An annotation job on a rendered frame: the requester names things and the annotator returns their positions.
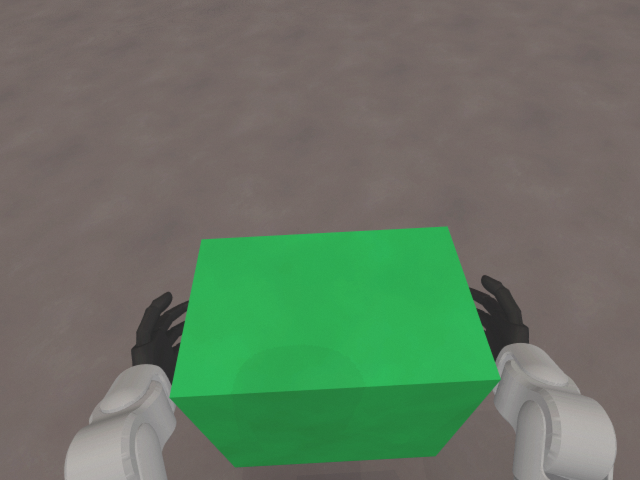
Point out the robot left hand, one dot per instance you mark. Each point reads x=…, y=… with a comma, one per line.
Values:
x=153, y=341

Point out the robot right hand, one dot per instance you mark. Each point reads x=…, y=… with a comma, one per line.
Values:
x=504, y=325

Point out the robot left forearm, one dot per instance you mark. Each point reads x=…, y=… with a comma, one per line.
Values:
x=127, y=430

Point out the robot right forearm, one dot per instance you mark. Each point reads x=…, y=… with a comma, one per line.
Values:
x=560, y=434

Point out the carton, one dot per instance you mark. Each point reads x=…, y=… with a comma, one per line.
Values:
x=331, y=347

